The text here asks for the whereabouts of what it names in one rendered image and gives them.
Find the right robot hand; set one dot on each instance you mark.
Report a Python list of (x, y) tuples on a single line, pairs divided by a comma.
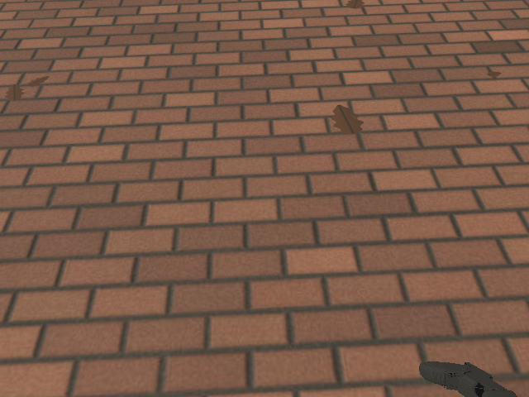
[(469, 380)]

